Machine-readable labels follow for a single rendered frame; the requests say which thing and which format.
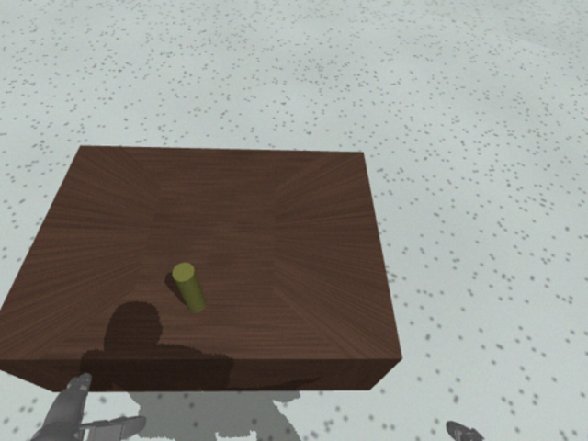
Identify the can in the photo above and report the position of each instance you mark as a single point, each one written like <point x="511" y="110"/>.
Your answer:
<point x="187" y="281"/>

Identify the left robot arm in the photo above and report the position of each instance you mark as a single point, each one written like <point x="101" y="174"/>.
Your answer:
<point x="58" y="431"/>

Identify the right robot hand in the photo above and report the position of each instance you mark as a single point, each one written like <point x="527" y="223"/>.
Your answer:
<point x="460" y="432"/>

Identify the left robot hand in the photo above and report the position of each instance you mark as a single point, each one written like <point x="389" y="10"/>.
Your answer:
<point x="69" y="406"/>

